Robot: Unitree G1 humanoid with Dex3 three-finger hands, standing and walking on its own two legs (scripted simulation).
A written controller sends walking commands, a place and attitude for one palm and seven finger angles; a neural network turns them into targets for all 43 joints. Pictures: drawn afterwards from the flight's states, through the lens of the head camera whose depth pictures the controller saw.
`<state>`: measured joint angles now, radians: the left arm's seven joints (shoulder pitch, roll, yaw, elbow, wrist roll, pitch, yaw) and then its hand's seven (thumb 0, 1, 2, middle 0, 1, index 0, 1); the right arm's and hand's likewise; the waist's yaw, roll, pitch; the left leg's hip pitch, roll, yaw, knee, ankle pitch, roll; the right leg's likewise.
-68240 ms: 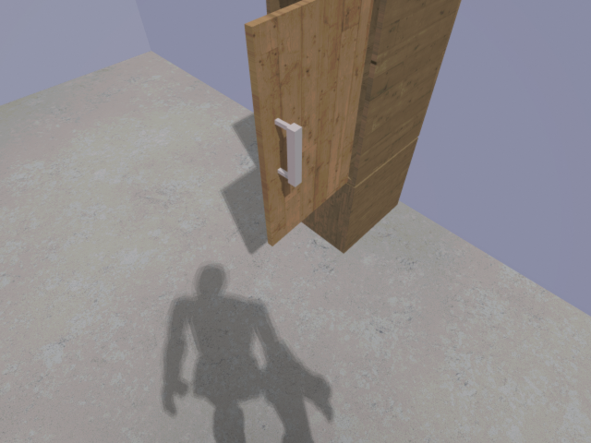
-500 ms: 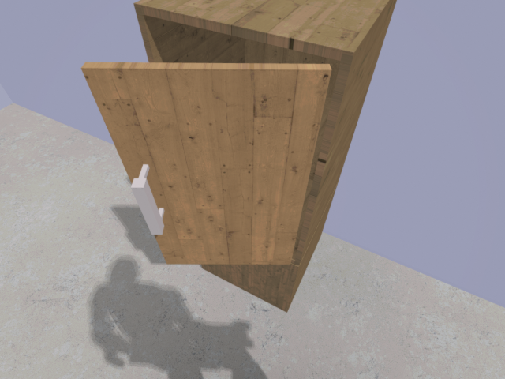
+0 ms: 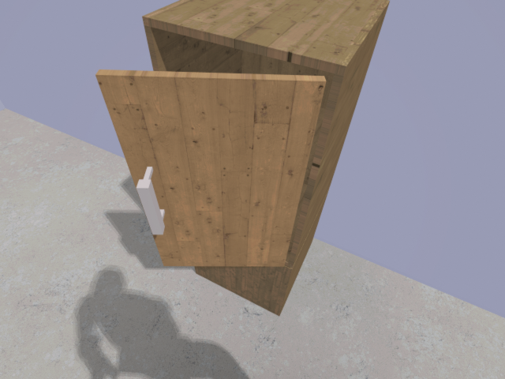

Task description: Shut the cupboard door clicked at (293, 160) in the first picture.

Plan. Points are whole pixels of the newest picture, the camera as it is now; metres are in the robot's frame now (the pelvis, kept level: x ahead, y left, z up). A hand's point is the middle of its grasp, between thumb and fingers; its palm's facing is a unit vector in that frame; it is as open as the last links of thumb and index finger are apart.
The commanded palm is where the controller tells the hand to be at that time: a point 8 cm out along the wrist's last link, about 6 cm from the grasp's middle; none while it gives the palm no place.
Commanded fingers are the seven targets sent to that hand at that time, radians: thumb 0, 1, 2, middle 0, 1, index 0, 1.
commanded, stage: look again from close up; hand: left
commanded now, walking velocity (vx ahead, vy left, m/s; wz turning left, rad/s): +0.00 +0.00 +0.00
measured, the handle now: (154, 201) +0.46 +0.23 -0.02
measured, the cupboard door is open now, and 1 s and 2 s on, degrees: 28 28 28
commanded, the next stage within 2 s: raise the hand and make a fist in 0.40 s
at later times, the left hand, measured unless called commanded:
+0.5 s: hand out of the picture -0.01 +0.15 -0.18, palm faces +0.01 -0.99 -0.14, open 7.4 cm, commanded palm +0.10 +0.20 -0.07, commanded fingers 0.00 0.90 0.90 -0.20 -0.30 -0.20 -0.30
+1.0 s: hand out of the picture +0.14 +0.15 -0.08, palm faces +0.17 -0.99 -0.03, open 5.8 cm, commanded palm +0.13 +0.20 -0.05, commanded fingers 0.00 0.90 0.90 -0.66 -0.80 -0.66 -0.80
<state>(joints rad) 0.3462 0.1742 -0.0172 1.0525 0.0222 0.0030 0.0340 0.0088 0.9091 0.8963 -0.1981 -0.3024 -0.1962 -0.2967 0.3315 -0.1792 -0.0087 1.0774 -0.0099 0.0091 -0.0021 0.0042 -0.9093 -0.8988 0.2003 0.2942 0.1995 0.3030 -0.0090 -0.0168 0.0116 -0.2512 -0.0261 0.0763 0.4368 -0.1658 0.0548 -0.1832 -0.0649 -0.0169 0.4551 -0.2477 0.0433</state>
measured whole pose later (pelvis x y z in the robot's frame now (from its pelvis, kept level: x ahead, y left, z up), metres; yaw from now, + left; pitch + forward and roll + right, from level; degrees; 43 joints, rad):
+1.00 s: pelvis -0.02 -0.05 -0.11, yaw +3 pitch +13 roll -2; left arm 0.59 0.21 0.12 -0.05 -0.24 -0.47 -0.19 0.02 0.90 0.90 -0.49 -0.61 -0.48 -0.61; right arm 0.13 -0.23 -0.04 0.47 0.02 -0.24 -0.02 0.01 -0.90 -0.90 0.20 0.29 0.20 0.30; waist 0.05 -0.02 -0.15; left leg -1.01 0.04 -0.04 1.27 -0.50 -0.02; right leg -0.89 -0.01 -0.10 1.27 -0.62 -0.03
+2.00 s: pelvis +0.00 -0.03 -0.09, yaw +2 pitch +13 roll -3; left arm 0.41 0.25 0.14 -0.10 -0.27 -0.35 -0.20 0.02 0.90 0.90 -1.29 -1.49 -1.28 -1.48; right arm 0.24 -0.22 0.04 0.48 0.02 -0.14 -0.04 0.01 -0.90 -0.90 0.21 0.30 0.21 0.30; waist 0.00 0.03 -0.15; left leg -0.91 0.04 -0.03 1.15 -0.48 0.01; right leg -0.77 -0.01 -0.09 1.11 -0.56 -0.01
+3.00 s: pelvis +0.00 -0.04 -0.08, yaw +1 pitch +14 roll -2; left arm 0.06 0.27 0.23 0.23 -0.28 -0.33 -0.24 0.02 0.90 0.90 -1.30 -1.50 -1.30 -1.50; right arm 0.26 -0.25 0.02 0.56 0.03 -0.13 -0.05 0.01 -0.90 -0.90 0.20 0.30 0.20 0.30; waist -0.02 0.03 -0.14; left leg -0.89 0.04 -0.01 1.10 -0.46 -0.01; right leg -0.78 0.00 -0.07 1.09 -0.55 -0.02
